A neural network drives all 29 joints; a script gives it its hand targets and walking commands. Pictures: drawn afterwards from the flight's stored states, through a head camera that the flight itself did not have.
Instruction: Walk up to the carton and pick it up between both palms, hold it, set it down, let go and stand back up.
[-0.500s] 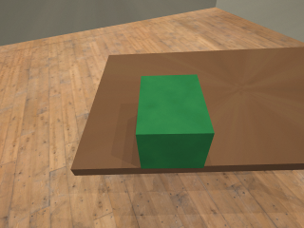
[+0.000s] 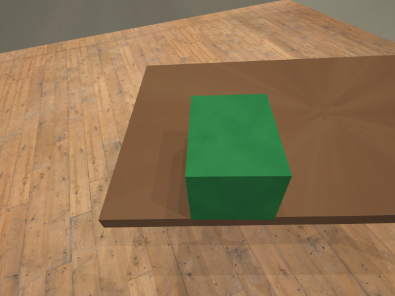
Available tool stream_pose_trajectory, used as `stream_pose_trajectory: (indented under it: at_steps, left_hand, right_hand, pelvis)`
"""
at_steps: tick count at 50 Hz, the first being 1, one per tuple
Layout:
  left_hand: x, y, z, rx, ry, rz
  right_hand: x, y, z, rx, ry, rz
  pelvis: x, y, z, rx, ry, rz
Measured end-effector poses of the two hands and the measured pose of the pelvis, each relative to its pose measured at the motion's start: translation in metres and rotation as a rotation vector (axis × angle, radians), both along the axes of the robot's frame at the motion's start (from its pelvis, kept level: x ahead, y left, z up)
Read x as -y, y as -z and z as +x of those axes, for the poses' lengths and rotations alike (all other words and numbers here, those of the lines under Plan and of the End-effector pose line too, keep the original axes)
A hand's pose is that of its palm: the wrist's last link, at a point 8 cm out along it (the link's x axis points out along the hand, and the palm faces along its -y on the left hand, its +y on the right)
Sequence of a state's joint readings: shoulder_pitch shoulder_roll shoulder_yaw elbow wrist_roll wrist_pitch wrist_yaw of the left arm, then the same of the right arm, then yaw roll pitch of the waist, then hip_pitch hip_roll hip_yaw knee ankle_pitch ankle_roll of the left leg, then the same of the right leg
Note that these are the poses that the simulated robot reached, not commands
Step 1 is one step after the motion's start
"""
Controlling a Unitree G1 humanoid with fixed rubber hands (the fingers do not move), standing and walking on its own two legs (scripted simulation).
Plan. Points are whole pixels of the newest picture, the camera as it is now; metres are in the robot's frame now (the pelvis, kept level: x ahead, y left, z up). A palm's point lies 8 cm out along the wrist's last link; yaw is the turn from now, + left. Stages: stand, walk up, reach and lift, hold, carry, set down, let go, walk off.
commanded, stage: walk up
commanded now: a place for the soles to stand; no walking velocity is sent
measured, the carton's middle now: (230, 154) +0.45 -0.05 +0.03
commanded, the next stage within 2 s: none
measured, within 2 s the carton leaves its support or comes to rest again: neither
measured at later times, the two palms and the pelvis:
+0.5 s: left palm out of the picture +0.02 +0.25 -0.13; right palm out of the picture +0.02 -0.26 -0.14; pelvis +0.00 -0.01 +0.00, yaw +0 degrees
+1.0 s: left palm out of the picture +0.01 +0.27 -0.14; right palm out of the picture -0.03 -0.28 -0.14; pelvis -0.07 -0.01 -0.02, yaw +1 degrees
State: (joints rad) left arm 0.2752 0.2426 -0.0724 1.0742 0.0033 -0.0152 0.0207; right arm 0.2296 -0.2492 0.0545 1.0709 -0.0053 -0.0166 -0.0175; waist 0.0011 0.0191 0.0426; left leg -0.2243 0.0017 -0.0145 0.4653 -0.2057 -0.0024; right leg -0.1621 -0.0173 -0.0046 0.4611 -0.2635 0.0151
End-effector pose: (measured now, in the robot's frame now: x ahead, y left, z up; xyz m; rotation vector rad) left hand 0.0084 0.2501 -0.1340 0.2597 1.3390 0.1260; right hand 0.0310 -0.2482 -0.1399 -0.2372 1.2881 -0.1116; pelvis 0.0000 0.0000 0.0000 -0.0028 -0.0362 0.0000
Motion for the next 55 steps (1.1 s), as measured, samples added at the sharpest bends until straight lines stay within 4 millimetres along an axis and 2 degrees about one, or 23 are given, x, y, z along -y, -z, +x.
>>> stream_pose_trajectory:
  at_steps: [6,17,24,32,39,44,51,55]
  left_hand:
    - [0.005,0.001,0.007,0.007,0.005,-0.006]
    - [0.007,0.001,0.003,-0.03,0.003,-0.003]
    - [0.006,0.0,0.011,-0.015,0.0,0.01]
    - [-0.007,-0.001,0.025,0.049,0.007,0.065]
    - [-0.009,-0.002,0.013,0.086,-0.009,0.079]
    - [-0.014,-0.001,-0.001,0.098,-0.03,0.072]
    - [-0.023,0.009,0.0,0.127,-0.003,0.038]
    - [-0.016,0.009,-0.026,0.089,-0.011,0.022]
  right_hand:
    - [0.001,0.0,0.01,0.02,0.003,0.004]
    - [0.011,0.0,-0.01,-0.062,0.015,-0.013]
    - [0.015,0.001,-0.01,-0.055,0.023,-0.021]
    - [0.035,0.001,0.005,0.021,0.006,-0.071]
    - [0.051,0.0,0.002,0.058,-0.012,-0.095]
    - [0.05,0.0,-0.016,0.065,-0.012,-0.104]
    - [0.031,-0.004,-0.069,0.016,0.022,-0.105]
    - [0.032,-0.01,-0.09,-0.03,0.03,-0.107]
  pelvis:
    - [0.002,0.0,0.003,0.004,0.002,0.0]
    - [0.006,-0.001,0.005,-0.006,0.004,0.0]
    - [0.009,0.0,0.006,0.0,0.003,0.0]
    - [0.015,0.007,-0.018,0.006,-0.001,-0.002]
    - [0.021,0.012,-0.042,0.011,-0.014,-0.013]
    - [0.016,0.014,-0.055,0.021,-0.022,-0.024]
    - [0.007,0.016,-0.074,0.022,-0.022,-0.023]
    - [0.011,0.01,-0.083,-0.007,-0.036,-0.019]
